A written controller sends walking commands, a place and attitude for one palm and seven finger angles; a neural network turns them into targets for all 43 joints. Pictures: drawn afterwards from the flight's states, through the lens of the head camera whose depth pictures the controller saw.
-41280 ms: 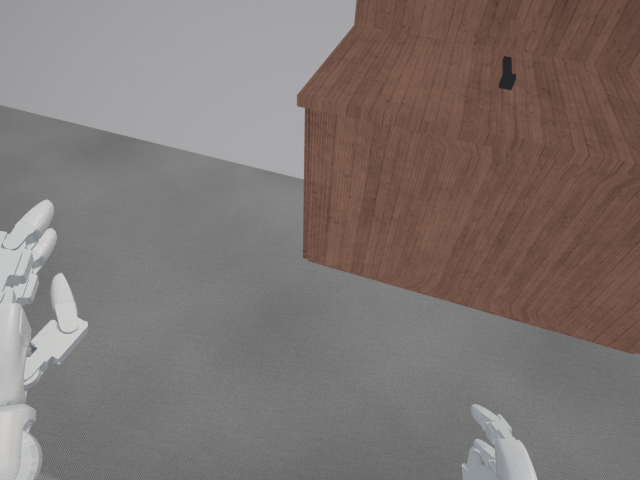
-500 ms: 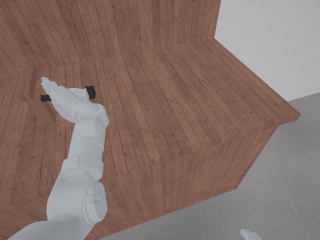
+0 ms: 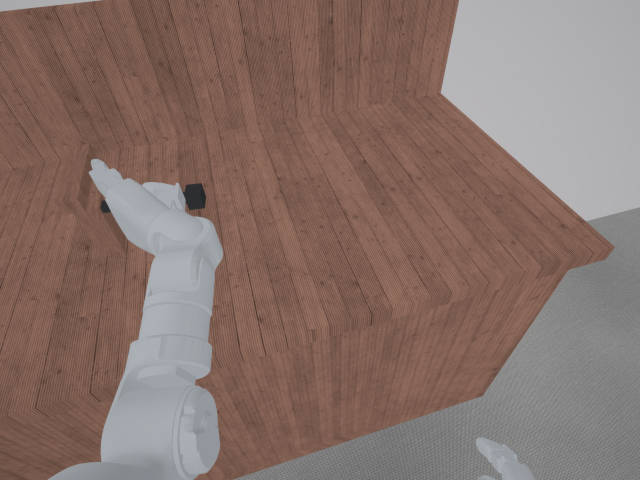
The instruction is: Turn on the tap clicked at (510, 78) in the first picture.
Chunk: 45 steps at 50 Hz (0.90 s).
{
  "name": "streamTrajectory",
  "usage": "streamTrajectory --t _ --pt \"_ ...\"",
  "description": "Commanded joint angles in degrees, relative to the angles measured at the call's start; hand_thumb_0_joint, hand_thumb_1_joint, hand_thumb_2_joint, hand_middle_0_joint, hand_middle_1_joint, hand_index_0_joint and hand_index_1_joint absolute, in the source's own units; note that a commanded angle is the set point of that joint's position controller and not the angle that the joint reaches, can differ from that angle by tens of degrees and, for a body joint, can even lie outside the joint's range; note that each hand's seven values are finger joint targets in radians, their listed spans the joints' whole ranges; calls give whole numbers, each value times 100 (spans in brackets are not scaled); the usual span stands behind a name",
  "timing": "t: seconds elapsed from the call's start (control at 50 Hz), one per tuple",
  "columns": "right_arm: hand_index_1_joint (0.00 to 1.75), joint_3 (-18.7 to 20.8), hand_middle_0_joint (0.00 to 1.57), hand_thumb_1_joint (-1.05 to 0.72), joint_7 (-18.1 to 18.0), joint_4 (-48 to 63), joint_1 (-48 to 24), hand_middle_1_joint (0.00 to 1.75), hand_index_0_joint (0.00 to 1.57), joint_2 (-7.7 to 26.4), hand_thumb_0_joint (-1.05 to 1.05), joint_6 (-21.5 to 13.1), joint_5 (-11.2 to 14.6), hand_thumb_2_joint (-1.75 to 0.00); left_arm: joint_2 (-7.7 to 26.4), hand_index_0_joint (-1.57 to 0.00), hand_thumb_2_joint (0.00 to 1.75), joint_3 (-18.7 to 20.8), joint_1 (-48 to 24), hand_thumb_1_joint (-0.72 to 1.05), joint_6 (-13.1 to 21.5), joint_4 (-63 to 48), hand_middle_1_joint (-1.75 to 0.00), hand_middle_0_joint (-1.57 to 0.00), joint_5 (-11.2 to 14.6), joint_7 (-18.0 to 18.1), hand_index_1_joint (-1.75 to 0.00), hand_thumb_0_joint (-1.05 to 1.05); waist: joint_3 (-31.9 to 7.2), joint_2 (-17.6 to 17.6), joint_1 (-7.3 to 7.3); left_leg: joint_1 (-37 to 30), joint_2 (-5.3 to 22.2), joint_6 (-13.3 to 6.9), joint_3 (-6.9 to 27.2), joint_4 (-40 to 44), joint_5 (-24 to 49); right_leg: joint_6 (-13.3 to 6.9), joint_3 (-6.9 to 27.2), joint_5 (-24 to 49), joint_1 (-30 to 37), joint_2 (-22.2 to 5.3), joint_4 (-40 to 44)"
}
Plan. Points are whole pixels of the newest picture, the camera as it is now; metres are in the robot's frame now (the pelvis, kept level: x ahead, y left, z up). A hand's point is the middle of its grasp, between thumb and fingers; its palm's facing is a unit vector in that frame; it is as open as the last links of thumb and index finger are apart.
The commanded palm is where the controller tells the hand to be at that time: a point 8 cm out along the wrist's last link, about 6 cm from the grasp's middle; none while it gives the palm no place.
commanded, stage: lift the hand up off the lever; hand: left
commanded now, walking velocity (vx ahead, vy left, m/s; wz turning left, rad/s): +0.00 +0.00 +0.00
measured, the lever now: (195, 196) +0.49 +0.23 +0.09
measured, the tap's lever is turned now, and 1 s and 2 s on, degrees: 81 81 81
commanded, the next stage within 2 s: draw the hand back beside the body in 0.22 s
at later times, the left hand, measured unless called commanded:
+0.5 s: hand (197, 189) +0.40 +0.18 +0.19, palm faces +0.52 -0.85 -0.06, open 7.8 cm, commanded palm +0.33 +0.23 +0.17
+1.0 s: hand (137, 281) +0.27 +0.21 +0.17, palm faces +0.24 -0.95 -0.21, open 7.6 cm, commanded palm +0.23 +0.27 +0.17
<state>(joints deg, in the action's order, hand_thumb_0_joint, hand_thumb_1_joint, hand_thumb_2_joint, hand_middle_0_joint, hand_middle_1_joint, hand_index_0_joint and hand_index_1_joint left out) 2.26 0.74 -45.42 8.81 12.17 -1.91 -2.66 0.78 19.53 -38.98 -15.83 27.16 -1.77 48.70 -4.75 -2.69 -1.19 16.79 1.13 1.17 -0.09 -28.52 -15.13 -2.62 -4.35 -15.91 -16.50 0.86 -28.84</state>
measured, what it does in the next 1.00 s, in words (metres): stands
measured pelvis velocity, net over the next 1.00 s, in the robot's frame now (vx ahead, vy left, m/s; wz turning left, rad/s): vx -0.02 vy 0.02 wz -0.04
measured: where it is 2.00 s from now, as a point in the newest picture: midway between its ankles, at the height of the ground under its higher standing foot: outside the picture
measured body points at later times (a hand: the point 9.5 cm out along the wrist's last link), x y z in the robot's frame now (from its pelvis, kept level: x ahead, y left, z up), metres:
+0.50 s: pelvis +0.00 +0.00 +0.00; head -0.02 -0.03 +0.45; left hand +0.36 +0.22 +0.19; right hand +0.15 -0.24 -0.11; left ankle -0.01 +0.13 -0.74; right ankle -0.01 -0.09 -0.74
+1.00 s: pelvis -0.02 +0.02 +0.01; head -0.04 +0.00 +0.46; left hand +0.25 +0.26 +0.18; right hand +0.17 -0.20 -0.07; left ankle -0.01 +0.13 -0.74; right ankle -0.01 -0.09 -0.74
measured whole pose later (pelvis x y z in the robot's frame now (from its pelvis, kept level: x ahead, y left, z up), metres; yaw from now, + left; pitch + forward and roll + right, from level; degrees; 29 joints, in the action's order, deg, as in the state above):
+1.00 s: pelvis -0.02 +0.02 +0.01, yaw -2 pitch -5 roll +0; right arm -1.5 -2.6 -36.5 6.6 11.5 -2.9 1.4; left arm 16.5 8.5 0.4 7.2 -1.3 5.2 5.5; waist 2.9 -3.2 -1.9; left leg 3.7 1.0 -0.3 -2.7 -18.8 -9.7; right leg -1.4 -1.7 -8.7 -3.6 1.1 -17.7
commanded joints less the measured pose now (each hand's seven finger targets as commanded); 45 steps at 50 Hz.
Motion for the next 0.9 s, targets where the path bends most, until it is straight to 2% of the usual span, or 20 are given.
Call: streamTrajectory --t 0.0,0.04,0.1,0.16,0.2,0.28,0.3,0.32,0.36,0.44,0.5,0.52,0.54,0.58,0.6,0.64,0.7,0.78,0.82,0.88 --pt "30 141 20 -90 -36 760 -731 30 20 575 0 -244 62 -90 946 -15 90 -406 -2685 90 228 -1545 -15 -15 -228 -47 -15 0 -1765 340 -27 -738 -52 -55 -146 94 2113 100 7 1972 910 -132 297" --pt "30 107 20 -90 -41 744 -782 30 20 555 0 -251 87 -90 630 -15 90 -688 -2629 90 134 -1385 -15 -15 -179 -101 -15 0 -1543 463 37 -705 -56 -59 -150 130 1950 116 16 1827 803 -149 362" --pt "30 92 20 -90 -120 706 -844 30 20 595 0 -205 132 -90 966 -15 90 -332 -2415 90 46 -1050 -15 -15 -48 -151 -15 0 -1386 732 -16 -575 -102 -96 -128 242 1687 156 45 1645 877 -167 499" --pt "30 35 20 -90 -135 684 -935 30 20 544 0 -216 153 -90 794 -15 90 -516 -2797 90 4 -960 -15 -15 -60 -136 -15 0 -1283 683 28 -518 -119 -104 -156 278 1421 174 103 1351 764 -204 609" --pt "30 56 20 -90 -147 660 -942 30 20 541 0 -220 138 -90 1051 -15 90 -327 -2957 90 76 -1042 -15 -15 -116 -93 -15 0 -1434 485 -16 -576 -106 -92 -119 275 1437 152 115 1274 760 -183 589" --pt "30 61 20 -90 -86 662 -860 30 20 495 0 -252 66 -90 923 -15 90 -488 -3224 90 211 -1180 -15 -15 -297 23 -15 0 -1827 252 -7 -687 -99 -70 -150 115 1778 123 109 1685 803 -179 385" --pt "30 86 20 -90 -96 683 -854 30 20 524 0 -228 66 -90 1152 -15 90 -271 -3088 90 259 -1239 -15 -15 -280 24 -15 0 -1942 270 -65 -700 -103 -70 -110 115 1875 123 103 1778 880 -166 353" --pt "30 95 20 -90 -199 781 -593 30 20 700 0 -26 109 -90 941 -15 90 -1248 -2523 90 318 -1771 -15 -15 -423 -935 -15 0 -2063 636 243 -963 -124 -191 -173 56 2029 137 257 2418 1085 -160 132" --pt "30 102 20 -90 -374 1014 -510 30 20 694 0 57 206 -90 1652 -15 90 -622 -2269 90 446 -2001 -16 -15 -225 -1572 -16 0 -2272 602 60 -988 -165 -277 -253 118 2224 173 327 3070 1514 -182 151" --pt "30 -47 20 -90 -533 1366 -601 30 20 626 0 245 423 -90 1774 -16 90 -628 -325 90 481 -2205 -17 -16 245 -2836 -17 0 -1483 895 -119 -933 -86 -294 -255 372 2002 211 334 3098 1660 -137 369" --pt "30 -151 20 -90 -624 1619 -1012 30 20 577 0 240 582 -90 1976 -16 90 -65 510 90 279 -2728 -18 -16 780 -3043 -18 0 -1049 747 -411 -922 -78 -282 -267 598 1650 236 355 2471 1760 -117 730" --pt "30 -79 20 -90 -455 1542 -544 30 20 652 0 188 446 -90 2922 -16 90 -95 1445 90 799 -2558 -18 -16 634 -3421 -18 0 -533 688 -182 -960 24 -307 -270 695 1434 280 428 2545 1558 -250 784" --pt "30 -87 20 -90 -390 1683 -617 30 20 608 0 155 479 -90 2891 -16 90 -40 1741 90 1107 -2737 -19 -16 704 -3631 -19 0 -478 585 -291 -857 -7 -312 -276 740 1382 221 416 2341 1607 -208 786" --pt "30 -80 20 -90 -365 1815 -779 30 20 595 0 17 487 -90 2934 -16 90 -225 1530 90 1567 -3607 -19 -16 722 -3856 -19 0 -466 383 -232 -1037 -6 -329 -277 781 1314 193 458 2047 1515 -199 931" --pt "30 -74 20 -90 -362 1821 -835 30 20 597 0 -75 488 -90 3057 -16 90 -222 1224 90 1806 -4119 -19 -16 691 -3929 -19 0 -441 -327 -198 -1251 -23 -305 -291 790 1295 152 503 1884 1367 -215 1046" --pt "30 -68 20 -90 -345 1840 -805 30 20 620 0 -286 452 -90 3038 -17 90 -400 1099 90 2157 -4627 -20 -17 617 -3984 -20 0 -575 -465 -97 -1521 -20 -292 -245 801 1294 121 464 1677 1252 -172 1147" --pt "30 -74 20 -90 -374 1760 -817 30 20 644 0 -520 431 -90 2731 -17 90 -842 816 90 2437 -4800 -21 -17 574 -4025 -21 0 -368 -332 64 -1874 -4 -300 -211 845 1106 120 446 1270 891 -120 1378" --pt "30 -72 20 -90 -409 1591 -717 30 20 693 0 -590 442 -90 2313 -17 90 -1160 1495 90 2540 -3896 -22 -17 593 -4059 -22 0 -78 344 98 -1810 -17 -332 -149 1026 528 148 421 605 835 -90 1522" --pt "30 -85 20 -90 -411 1569 -733 30 20 696 0 -533 455 -90 2228 -18 90 -1172 1893 90 2570 -3596 -23 -18 605 -4115 -23 0 84 395 54 -1724 -31 -326 -136 1138 342 136 397 423 838 -80 1554" --pt "30 -93 20 -90 -390 1650 -800 30 20 694 0 -418 444 -90 2580 -18 90 -655 2649 90 2604 -3650 -24 -18 678 -4172 -24 0 -115 600 -131 -1573 -25 -329 -115 1195 536 126 397 599 1215 -93 1537"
